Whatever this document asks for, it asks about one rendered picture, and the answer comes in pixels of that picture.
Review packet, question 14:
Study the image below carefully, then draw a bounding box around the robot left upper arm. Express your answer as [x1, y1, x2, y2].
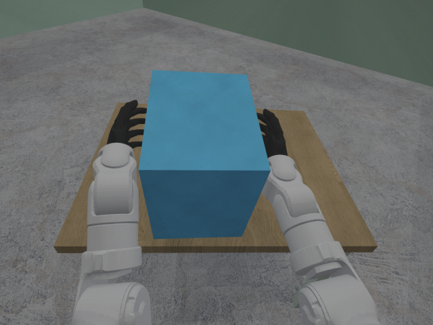
[72, 282, 152, 325]

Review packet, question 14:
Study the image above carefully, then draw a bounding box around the robot right upper arm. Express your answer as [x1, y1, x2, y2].
[298, 274, 381, 325]

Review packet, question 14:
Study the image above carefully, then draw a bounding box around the robot right hand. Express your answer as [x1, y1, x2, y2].
[256, 109, 288, 158]

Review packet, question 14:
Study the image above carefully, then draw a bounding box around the right robot forearm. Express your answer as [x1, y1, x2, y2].
[262, 155, 380, 321]

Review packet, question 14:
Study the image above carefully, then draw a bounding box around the left robot forearm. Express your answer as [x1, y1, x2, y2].
[71, 143, 142, 325]

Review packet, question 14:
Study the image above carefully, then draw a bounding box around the table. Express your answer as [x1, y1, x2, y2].
[53, 102, 378, 308]

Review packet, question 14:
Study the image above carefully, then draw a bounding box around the carton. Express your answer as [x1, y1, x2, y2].
[139, 70, 271, 239]

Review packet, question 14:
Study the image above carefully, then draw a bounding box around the robot left hand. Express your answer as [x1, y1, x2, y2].
[107, 100, 147, 149]

